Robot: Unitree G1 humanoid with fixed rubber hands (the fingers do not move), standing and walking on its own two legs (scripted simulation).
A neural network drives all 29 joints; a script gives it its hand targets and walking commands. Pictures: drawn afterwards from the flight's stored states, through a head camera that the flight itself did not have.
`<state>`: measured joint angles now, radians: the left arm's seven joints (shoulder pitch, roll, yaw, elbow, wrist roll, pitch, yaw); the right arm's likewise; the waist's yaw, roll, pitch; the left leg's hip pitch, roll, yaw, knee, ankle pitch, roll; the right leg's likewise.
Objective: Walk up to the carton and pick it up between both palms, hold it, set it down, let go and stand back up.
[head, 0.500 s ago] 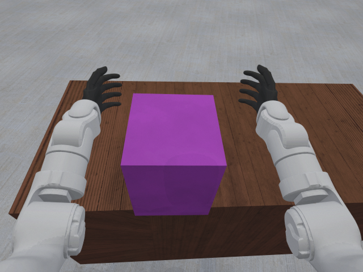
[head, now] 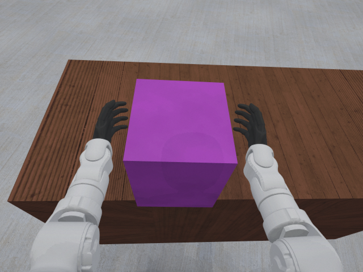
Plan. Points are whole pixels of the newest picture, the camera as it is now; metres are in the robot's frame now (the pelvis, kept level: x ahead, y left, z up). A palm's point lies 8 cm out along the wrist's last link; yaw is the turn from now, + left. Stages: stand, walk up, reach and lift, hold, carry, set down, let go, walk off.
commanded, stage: reach and lift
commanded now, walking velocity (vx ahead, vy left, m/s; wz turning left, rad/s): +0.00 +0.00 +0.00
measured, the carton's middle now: (177, 148) +0.42 +0.02 -0.01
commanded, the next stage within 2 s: none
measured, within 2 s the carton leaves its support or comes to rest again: neither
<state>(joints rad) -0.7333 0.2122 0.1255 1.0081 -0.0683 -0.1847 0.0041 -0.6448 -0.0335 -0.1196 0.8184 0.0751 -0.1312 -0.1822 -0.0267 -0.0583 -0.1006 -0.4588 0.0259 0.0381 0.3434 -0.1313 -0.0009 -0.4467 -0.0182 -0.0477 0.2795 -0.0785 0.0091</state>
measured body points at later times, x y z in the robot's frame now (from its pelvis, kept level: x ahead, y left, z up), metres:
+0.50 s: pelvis +0.00 +0.01 +0.00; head +0.09 +0.03 +0.44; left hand +0.44 +0.17 +0.03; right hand +0.42 -0.12 +0.04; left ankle +0.01 +0.12 -0.74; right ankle +0.02 -0.13 -0.74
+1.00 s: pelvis +0.01 -0.01 +0.01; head +0.09 +0.02 +0.45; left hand +0.42 +0.18 +0.03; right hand +0.41 -0.11 +0.04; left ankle +0.01 +0.12 -0.74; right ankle +0.02 -0.13 -0.74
